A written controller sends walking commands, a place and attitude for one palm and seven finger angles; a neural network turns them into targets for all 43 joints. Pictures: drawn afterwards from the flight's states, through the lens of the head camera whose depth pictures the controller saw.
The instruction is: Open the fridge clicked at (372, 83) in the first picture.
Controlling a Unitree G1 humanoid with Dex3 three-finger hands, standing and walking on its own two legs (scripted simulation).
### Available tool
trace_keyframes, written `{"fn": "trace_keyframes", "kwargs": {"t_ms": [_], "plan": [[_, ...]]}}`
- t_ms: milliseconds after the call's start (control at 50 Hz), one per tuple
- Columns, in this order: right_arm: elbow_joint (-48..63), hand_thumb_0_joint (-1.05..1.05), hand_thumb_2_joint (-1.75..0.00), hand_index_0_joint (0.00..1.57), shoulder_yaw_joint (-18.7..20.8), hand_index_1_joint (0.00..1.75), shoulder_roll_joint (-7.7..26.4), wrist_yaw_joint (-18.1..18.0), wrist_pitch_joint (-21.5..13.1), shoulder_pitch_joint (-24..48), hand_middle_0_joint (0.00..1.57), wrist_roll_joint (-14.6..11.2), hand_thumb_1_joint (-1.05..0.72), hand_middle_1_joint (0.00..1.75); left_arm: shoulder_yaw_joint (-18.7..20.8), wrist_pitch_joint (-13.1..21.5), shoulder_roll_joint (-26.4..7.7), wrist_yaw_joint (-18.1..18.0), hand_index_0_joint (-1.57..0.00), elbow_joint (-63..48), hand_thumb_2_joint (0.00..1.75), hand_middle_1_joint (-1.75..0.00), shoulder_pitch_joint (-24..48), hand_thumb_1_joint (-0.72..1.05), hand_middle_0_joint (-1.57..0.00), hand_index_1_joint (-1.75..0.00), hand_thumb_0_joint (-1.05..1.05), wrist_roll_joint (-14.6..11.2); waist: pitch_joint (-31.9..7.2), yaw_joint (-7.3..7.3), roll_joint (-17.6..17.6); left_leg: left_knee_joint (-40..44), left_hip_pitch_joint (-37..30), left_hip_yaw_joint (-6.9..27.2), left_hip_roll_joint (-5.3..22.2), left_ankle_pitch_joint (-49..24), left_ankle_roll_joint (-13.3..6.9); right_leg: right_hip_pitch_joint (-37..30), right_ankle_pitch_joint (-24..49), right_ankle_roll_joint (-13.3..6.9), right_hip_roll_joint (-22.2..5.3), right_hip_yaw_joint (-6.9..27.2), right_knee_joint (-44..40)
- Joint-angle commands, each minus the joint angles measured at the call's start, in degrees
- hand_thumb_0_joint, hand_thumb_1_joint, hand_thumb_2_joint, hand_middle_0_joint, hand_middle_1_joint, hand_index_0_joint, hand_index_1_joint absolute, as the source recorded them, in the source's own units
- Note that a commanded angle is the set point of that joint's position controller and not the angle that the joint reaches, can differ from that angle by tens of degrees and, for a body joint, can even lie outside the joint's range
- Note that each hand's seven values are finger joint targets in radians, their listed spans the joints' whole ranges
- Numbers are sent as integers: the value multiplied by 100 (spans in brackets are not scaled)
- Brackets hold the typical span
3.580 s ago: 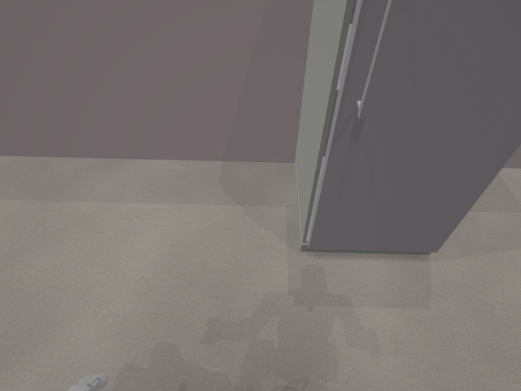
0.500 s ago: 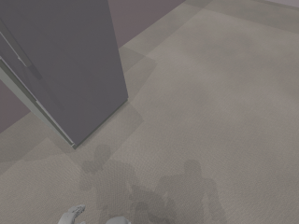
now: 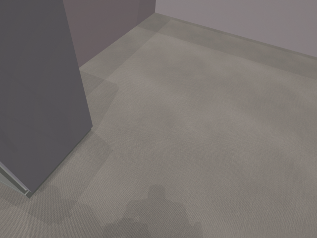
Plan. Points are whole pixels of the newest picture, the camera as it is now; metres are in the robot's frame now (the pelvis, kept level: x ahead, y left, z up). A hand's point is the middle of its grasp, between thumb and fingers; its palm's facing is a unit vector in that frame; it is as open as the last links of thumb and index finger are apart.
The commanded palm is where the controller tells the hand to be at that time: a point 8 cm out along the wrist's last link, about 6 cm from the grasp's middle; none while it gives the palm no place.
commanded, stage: walk to a spot facing it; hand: left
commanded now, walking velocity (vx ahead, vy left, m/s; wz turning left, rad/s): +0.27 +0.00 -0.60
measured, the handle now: out of the picture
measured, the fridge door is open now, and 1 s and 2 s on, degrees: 0 0 0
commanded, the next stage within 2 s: turn to face it in 0.88 s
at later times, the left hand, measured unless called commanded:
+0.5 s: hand (146, 178) +0.35 +0.06 -0.19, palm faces -0.32 -0.93 -0.18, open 7.4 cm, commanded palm none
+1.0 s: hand (142, 162) +0.42 +0.08 -0.20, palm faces -0.36 -0.92 -0.17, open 7.4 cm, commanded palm none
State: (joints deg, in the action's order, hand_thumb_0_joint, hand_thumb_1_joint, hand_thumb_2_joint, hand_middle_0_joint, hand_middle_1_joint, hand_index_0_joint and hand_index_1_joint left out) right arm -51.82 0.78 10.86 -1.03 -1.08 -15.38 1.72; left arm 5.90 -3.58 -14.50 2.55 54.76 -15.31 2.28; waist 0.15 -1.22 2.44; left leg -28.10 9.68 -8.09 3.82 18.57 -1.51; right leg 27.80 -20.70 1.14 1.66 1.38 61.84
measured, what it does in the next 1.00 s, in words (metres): walks ahead, turning right: right foot, then left foot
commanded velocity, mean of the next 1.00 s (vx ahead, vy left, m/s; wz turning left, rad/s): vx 0.26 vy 0.00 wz -0.47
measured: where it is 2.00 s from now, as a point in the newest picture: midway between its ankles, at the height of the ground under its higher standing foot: (171, 213)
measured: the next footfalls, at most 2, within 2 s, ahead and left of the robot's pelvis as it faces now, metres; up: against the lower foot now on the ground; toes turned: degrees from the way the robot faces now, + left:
right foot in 0.42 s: +0.25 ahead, -0.17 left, +0.00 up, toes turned -24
left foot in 0.96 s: +0.54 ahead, -0.07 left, +0.00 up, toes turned -23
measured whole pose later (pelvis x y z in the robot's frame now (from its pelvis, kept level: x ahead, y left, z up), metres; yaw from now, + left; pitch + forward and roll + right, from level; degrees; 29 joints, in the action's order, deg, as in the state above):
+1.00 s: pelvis +0.39 -0.11 -0.02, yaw -32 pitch +1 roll -1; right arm -50.2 0.9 9.3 0.3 -3.0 -2.2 1.7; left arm 3.7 1.8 -9.8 -0.4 60.3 -24.4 0.5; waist 3.5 -5.4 1.7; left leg -35.5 24.5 -6.9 4.0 8.8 -0.9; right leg 9.1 -28.4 -1.4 4.0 5.3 43.3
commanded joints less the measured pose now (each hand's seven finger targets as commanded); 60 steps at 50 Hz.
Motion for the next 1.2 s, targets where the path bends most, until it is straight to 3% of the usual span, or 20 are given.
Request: {"fn": "trace_keyframes", "kwargs": {"t_ms": [0, 100, 260, 300, 360, 380, 400, 420, 460, 500, 560, 720, 840, 900, 920, 960, 980, 1060, 1120, 1180], "plan": [[141, 0, -90, 20, 215, 30, 749, -135, -241, -392, 20, -66, -90, 30, 54, 195, -149, 64, -20, -402, 90, -30, 195, 90, -20, -30, 0, -19, 554, 90, -1053, 1703, -394, 701, 1227, -588, 203, 1216, 893, 116, -329, -54, 985], [-221, 0, -90, 20, 224, 30, 637, -153, -292, -1159, 20, -65, -90, 30, -16, 185, 4, 71, -20, -453, 90, -30, 633, 90, -20, -30, 0, -35, 495, 294, -1060, 1394, -1226, 218, 1407, -2306, -68, 1723, 927, 187, -496, -319, 596], [-643, 0, -90, 20, 284, 30, 655, -124, -264, -1630, 20, 41, -90, 30, -157, 280, 257, 124, -20, -690, 90, -30, 1809, 90, -20, -30, 0, -59, 978, 579, -1041, 1241, -1557, -424, 1757, -2862, -451, 1431, 630, -47, -616, -913, -1611], [-677, 0, -90, 20, 321, 30, 751, -101, -260, -1575, 20, 30, -90, 30, -162, 333, 198, 100, -20, -641, 90, -30, 1609, 90, -20, -30, 0, -58, 729, 429, -1110, 702, -1561, -741, 1736, -4269, -378, 739, 430, -246, -324, -1168, -2058], [-504, 0, -90, 20, 405, 30, 1062, -66, -274, -1083, 20, -56, -90, 30, -12, 466, -144, 31, -20, -200, 90, -30, 26, 90, -20, -30, 0, -41, -268, -400, -1069, -1379, -1141, -1183, 1575, -5909, -63, -1520, 650, -579, 189, -1433, -2700], [-390, 0, -90, 20, 379, 30, 1009, 12, -264, -1010, 20, -119, -90, 30, 112, 556, -599, -16, -20, 38, 90, -30, -814, 90, -20, -30, 0, -25, -912, -810, -508, -2852, 96, -1167, 1425, -4584, 192, -3350, 1152, -814, -249, -858, -3093], [-176, 0, -90, 20, 285, 30, 532, 54, -263, -1117, 20, -203, -90, 30, 219, 609, -1221, -125, -20, 134, 90, -30, -1360, 90, -20, -30, 0, -76, -1607, -888, 757, -4646, 2129, -826, 408, 958, 521, -4866, 1627, -1505, -1983, 2032, -3392], [59, 0, -90, 20, 290, 30, 461, 9, -241, -589, 20, -201, -90, 30, 283, 523, -1534, -202, -20, 132, 90, -30, -1321, 90, -20, -30, 0, -236, -1675, -823, 970, -5655, 2835, 81, 193, 1712, 450, -4748, 1853, -1822, -2521, 3326, -4091], [81, 0, -90, 20, 340, 30, 549, 30, -211, -234, 20, -129, -90, 30, 196, 490, -1155, -245, -20, -196, 90, -30, -323, 90, -20, -30, 0, -235, -468, -449, 277, -5684, 2935, 646, 654, 458, 369, -2973, 69, -1583, -2295, 2725, -4704], [-57, 0, -90, 20, 335, 30, 443, 38, -133, -217, 20, -35, -90, 30, 36, 578, -688, -273, -20, -320, 90, -30, 309, 90, -20, -30, 0, -186, 132, -5, -538, -4921, 2335, 720, 820, 31, 393, -1515, 478, -1366, -1852, 1796, -4802], [-196, 0, -90, 20, 314, 30, 294, 54, -11, -657, 20, 10, -90, 30, -34, 713, -567, -258, -20, -206, 90, -30, 253, 90, -20, -30, 0, -118, 84, 316, -32, -4257, 2091, 586, 731, -262, 493, -1094, 1744, -1129, -1365, 898, -4760], [331, 0, -90, 20, 303, 30, 358, 159, -93, 837, 20, 6, -90, 30, -85, 843, -371, -282, -20, 29, 90, -30, -626, 90, -20, -30, 0, -114, 209, -45, 415, -2927, 3076, 569, 533, -795, 647, -2125, 3218, -1175, -1164, 1062, -4467], [652, 0, -90, 20, 239, 30, 297, 188, -195, 1669, 20, -46, -90, 30, -59, 779, -478, -368, -20, 62, 90, -30, -964, 90, -20, -30, 0, -88, 177, -285, 407, -1394, 2480, 344, 126, -473, 510, -2687, 4344, -1104, -1197, 1358, -4000], [456, 0, -90, 20, 307, 30, 487, 72, -247, 906, 20, -67, -90, 30, -18, 740, -570, -387, -20, 29, 90, -30, -743, 90, -20, -30, 0, -110, -169, 139, 331, -238, 854, 223, -167, -761, 376, -2302, 5001, -889, -1017, 1358, -3047], [200, 0, -90, 20, 355, 30, 738, -5, -267, 40, 20, -43, -90, 30, 3, 735, -544, -387, -20, -28, 90, -30, -607, 90, -20, -30, 0, -175, -672, 527, 211, 267, -634, 343, 62, -1594, 285, -1664, 4476, -640, -742, 1156, -2156], [-101, 0, -90, 20, 481, 30, 1636, -62, -260, -1128, 20, -31, -90, 30, -83, 756, -121, -314, -20, -63, 90, -30, -1002, 90, -20, -30, 0, -283, -1866, 667, -1898, 188, -2788, 2933, 2850, -5128, -823, 403, -1453, -100, 240, 82, 1040], [-42, 0, -90, 20, 365, 30, 1326, -45, -186, -840, 20, -68, -90, 30, -50, 700, -289, -355, -20, 20, 90, -30, -1018, 90, -20, -30, 0, -214, -1437, 564, -1133, 321, -1939, 2521, 2717, -4873, -1076, 267, -1401, -117, -106, 238, 1447], [-55, 0, -90, 20, 95, 30, 420, -75, -249, 180, 20, -36, -90, 30, -175, 492, 250, -288, -20, 273, 90, -30, -752, 90, -20, -30, 0, -115, 141, 52, -1084, 1061, 596, 1222, 1464, -3570, -675, -219, -348, 35, -563, -2, 661], [-235, 0, -90, 20, 92, 30, 440, -72, -254, 178, 20, -79, -90, 30, -255, 389, 396, -309, -20, 381, 90, -30, -928, 90, -20, -30, 0, -144, -178, -123, -1263, 1099, 644, 792, 1013, -3859, -554, -801, 47, 126, -567, -346, -449], [-361, 0, -90, 20, 220, 30, 504, -53, -158, -142, 20, -68, -90, 30, -236, 318, 327, -371, -20, 240, 90, -30, -440, 90, -20, -30, 0, -118, -275, 40, -1114, 1102, 343, 1115, 1054, -3571, -673, -674, 179, 212, -529, -425, -935]]}}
